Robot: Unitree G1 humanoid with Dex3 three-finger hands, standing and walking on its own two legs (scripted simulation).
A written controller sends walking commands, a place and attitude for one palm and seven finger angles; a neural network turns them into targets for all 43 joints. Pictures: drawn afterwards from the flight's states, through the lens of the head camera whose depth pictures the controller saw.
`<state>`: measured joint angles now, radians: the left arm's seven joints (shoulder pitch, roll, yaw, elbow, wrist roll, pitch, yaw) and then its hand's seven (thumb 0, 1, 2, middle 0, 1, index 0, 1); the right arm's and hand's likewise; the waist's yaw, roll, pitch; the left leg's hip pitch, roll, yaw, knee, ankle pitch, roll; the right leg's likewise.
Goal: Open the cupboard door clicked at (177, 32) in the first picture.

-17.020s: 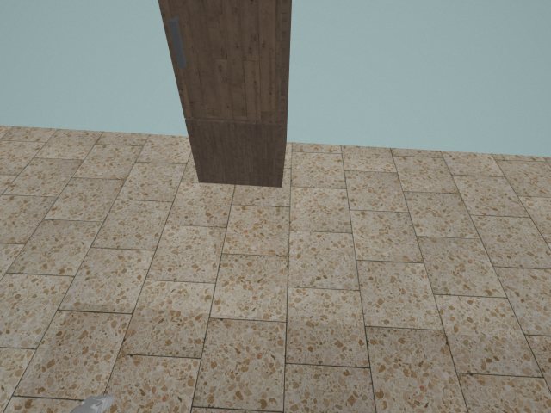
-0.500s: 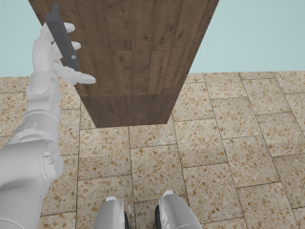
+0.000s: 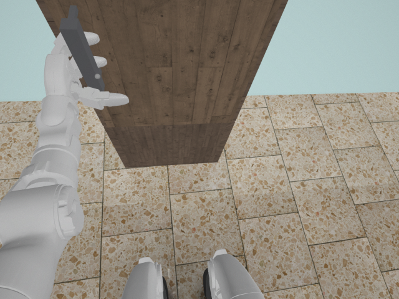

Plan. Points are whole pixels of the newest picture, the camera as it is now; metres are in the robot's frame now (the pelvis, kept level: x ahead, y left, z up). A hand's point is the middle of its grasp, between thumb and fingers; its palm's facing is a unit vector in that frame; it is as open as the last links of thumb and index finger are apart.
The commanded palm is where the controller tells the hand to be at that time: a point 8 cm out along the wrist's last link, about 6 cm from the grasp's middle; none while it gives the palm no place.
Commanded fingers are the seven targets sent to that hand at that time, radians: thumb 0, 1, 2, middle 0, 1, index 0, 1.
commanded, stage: close the thumb around the handle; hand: left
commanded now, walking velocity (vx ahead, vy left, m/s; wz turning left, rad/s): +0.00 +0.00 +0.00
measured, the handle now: (86, 53) +0.58 +0.17 +0.07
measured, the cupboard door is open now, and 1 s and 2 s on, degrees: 0 7 42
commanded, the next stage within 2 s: pull the door open along its arc in 0.52 s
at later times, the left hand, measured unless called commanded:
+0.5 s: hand (97, 76) +0.53 +0.14 +0.07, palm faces +0.01 -1.00 -0.01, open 6.1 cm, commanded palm +0.50 +0.18 +0.07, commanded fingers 0.00 0.90 0.90 -0.40 -1.35 -0.40 -1.35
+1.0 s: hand (99, 97) +0.48 +0.14 +0.07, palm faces -0.02 -1.00 +0.00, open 6.3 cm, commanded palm +0.43 +0.19 +0.07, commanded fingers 0.00 0.90 0.90 -0.40 -1.35 -0.40 -1.35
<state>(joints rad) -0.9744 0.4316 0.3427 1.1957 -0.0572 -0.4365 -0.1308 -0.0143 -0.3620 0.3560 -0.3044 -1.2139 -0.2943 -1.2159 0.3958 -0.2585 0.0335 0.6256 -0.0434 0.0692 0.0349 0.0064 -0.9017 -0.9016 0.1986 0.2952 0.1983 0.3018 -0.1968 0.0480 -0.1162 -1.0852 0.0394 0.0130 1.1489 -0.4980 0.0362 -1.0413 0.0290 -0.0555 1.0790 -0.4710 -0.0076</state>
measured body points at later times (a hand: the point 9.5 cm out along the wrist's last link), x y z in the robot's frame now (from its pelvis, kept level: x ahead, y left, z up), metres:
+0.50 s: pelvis +0.00 +0.00 +0.00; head +0.15 +0.02 +0.43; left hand +0.52 +0.20 +0.07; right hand +0.00 -0.26 -0.11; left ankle +0.02 +0.09 -0.65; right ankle +0.02 -0.12 -0.65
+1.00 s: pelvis +0.02 +0.00 +0.02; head +0.14 +0.00 +0.45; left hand +0.48 +0.19 +0.07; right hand +0.03 -0.26 -0.10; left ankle +0.02 +0.09 -0.65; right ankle +0.02 -0.12 -0.65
